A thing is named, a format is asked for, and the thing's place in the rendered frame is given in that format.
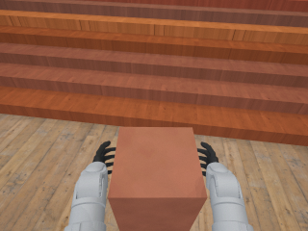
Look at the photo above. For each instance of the carton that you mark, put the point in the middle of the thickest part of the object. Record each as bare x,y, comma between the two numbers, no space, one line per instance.
157,182

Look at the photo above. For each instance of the left robot forearm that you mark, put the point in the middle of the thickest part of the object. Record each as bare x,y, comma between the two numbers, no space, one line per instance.
89,199

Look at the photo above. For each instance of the robot right hand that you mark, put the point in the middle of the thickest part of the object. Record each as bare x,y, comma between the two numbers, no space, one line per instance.
210,154

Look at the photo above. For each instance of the robot left hand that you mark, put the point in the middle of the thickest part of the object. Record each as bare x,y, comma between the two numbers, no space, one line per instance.
101,152

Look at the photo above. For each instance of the right robot forearm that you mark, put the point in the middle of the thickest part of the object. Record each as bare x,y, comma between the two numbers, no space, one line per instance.
227,201

